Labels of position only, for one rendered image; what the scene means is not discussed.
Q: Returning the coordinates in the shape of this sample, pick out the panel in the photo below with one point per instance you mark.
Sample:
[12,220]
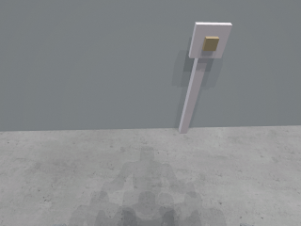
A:
[201,30]

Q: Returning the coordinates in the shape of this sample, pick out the button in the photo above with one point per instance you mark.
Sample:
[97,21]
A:
[210,43]

